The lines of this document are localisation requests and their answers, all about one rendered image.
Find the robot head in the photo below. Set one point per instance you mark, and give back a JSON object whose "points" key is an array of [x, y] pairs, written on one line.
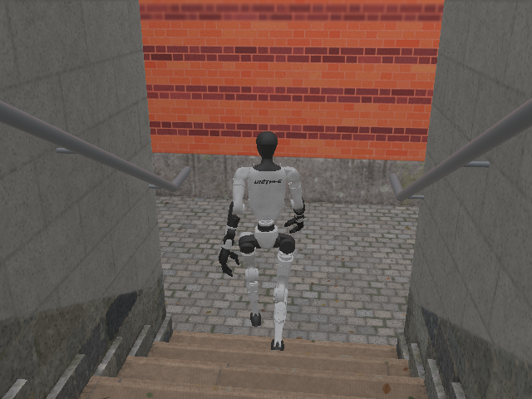
{"points": [[266, 144]]}

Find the robot torso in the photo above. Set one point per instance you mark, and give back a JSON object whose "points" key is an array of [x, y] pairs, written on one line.
{"points": [[266, 201]]}

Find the robot left upper arm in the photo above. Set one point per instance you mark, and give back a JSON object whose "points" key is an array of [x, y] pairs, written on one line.
{"points": [[240, 176]]}

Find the robot left hand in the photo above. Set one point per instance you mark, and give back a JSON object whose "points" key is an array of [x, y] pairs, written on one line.
{"points": [[223, 257]]}

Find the left robot forearm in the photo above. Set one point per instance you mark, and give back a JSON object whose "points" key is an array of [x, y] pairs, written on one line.
{"points": [[231, 228]]}

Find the right robot forearm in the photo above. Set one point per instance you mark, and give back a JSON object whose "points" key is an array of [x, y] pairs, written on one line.
{"points": [[299, 213]]}

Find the robot right upper arm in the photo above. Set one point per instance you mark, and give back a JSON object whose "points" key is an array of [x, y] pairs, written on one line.
{"points": [[295, 187]]}

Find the robot right hand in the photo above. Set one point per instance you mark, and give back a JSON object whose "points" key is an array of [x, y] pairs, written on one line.
{"points": [[293, 221]]}

